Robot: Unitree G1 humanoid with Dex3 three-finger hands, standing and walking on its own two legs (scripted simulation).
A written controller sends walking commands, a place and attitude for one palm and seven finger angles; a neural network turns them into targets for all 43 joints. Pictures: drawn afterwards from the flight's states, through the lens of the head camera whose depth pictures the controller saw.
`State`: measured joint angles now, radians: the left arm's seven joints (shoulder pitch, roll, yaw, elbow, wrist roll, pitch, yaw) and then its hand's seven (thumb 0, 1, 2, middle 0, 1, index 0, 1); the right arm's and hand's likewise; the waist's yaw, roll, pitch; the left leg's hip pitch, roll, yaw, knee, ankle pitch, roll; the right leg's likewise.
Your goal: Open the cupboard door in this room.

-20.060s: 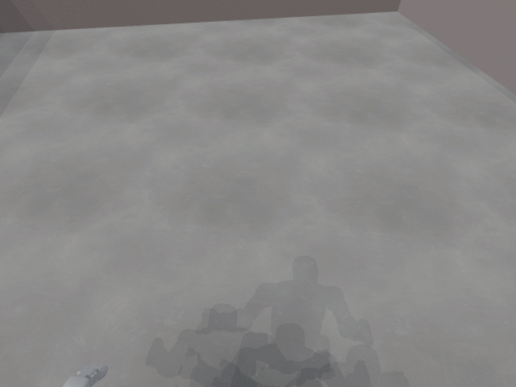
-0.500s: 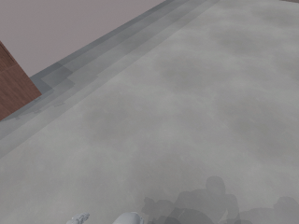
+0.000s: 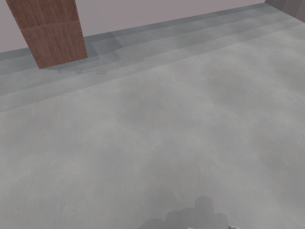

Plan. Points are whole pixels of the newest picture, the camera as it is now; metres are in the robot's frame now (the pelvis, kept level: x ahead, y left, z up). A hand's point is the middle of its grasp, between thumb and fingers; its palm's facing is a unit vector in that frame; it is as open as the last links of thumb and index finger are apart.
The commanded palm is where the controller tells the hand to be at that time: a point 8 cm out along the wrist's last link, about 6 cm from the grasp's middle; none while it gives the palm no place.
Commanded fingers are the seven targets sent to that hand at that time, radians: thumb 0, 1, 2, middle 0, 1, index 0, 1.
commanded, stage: turn or walk to find it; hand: left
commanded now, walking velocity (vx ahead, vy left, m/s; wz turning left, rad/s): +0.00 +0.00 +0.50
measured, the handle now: out of the picture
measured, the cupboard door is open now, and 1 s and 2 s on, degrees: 0 0 0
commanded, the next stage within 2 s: none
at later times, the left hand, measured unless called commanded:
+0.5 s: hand out of the picture +0.10 +0.17 -0.13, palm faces +0.21 -0.94 -0.27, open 7.4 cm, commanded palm none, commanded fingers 0.00 0.90 0.90 -0.20 -0.30 -0.20 -0.30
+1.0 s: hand out of the picture -0.08 +0.10 -0.16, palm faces +0.59 -0.79 -0.19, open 7.4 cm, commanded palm none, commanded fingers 0.00 0.90 0.90 -0.20 -0.30 -0.20 -0.30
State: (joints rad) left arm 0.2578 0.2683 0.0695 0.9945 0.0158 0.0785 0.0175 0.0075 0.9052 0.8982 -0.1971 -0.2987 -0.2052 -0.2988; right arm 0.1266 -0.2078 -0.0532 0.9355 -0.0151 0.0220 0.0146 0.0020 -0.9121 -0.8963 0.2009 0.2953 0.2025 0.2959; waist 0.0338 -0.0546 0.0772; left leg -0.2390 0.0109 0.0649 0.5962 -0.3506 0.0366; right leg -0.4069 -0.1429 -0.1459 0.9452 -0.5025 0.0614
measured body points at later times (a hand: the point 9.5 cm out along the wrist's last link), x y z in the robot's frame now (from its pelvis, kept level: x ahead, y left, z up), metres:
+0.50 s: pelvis +0.01 -0.04 +0.00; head +0.03 -0.07 +0.45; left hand +0.08 +0.22 -0.11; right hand +0.06 -0.29 -0.17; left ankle -0.02 +0.09 -0.71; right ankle +0.02 -0.14 -0.73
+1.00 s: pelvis +0.13 +0.04 -0.01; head +0.17 +0.07 +0.43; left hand -0.10 +0.14 -0.14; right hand +0.36 -0.10 -0.15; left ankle +0.15 +0.17 -0.73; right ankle +0.02 -0.14 -0.73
